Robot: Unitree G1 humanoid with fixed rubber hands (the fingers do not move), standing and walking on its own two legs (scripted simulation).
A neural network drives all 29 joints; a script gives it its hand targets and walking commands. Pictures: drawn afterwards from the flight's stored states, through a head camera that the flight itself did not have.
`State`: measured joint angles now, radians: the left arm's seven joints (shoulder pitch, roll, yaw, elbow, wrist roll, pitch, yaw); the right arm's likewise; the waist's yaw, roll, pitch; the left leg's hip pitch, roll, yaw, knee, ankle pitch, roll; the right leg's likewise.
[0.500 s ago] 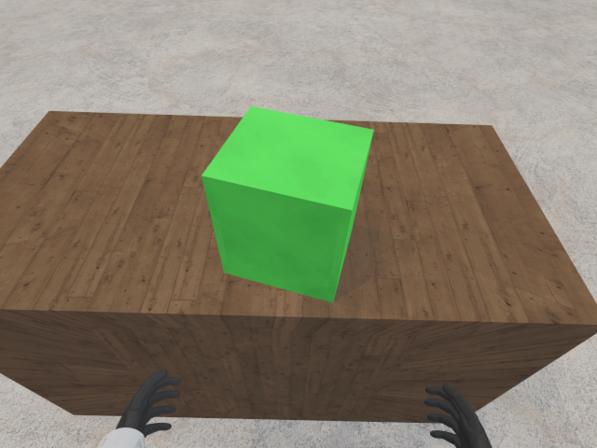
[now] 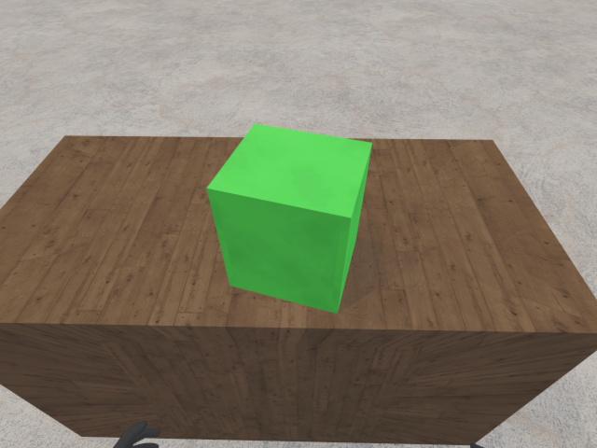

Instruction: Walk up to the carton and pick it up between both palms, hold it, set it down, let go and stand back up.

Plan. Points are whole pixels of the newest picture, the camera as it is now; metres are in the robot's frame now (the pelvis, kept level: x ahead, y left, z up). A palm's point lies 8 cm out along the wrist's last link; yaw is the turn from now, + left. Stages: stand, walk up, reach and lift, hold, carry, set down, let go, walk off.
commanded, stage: stand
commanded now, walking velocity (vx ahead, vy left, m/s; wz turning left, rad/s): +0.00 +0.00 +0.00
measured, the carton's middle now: (296, 219) +0.46 +0.03 +0.04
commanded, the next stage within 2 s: none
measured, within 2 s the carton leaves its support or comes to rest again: neither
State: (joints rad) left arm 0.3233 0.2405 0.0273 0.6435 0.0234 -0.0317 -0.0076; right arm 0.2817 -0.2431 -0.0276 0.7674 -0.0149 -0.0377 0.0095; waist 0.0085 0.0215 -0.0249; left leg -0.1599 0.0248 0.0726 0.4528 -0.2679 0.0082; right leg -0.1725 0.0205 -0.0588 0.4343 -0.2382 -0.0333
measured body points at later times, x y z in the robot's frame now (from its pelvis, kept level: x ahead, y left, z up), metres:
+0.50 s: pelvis -0.03 +0.01 +0.00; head -0.05 +0.00 +0.45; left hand +0.01 +0.27 -0.12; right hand +0.01 -0.25 -0.14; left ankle -0.01 +0.11 -0.74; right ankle +0.00 -0.10 -0.74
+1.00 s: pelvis -0.03 +0.01 +0.00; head -0.05 +0.00 +0.45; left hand -0.02 +0.26 -0.13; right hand -0.02 -0.24 -0.14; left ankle -0.01 +0.11 -0.74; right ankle +0.00 -0.10 -0.74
